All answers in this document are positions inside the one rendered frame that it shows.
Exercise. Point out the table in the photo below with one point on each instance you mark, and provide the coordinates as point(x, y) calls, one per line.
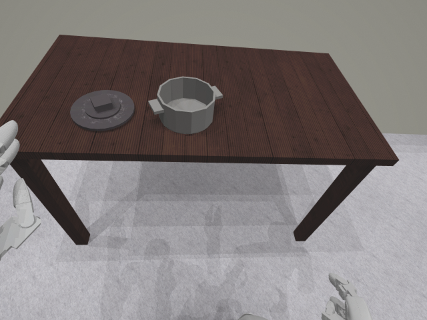
point(278, 107)

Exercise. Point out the lid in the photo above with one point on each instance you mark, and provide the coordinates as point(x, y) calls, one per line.
point(84, 115)

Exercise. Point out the pot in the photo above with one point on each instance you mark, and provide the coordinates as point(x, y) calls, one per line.
point(185, 104)

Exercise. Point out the knob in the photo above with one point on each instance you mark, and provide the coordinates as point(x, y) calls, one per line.
point(100, 102)

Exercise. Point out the robot right hand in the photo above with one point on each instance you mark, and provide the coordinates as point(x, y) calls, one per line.
point(355, 307)

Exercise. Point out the robot left hand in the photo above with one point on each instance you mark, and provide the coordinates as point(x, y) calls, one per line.
point(15, 230)

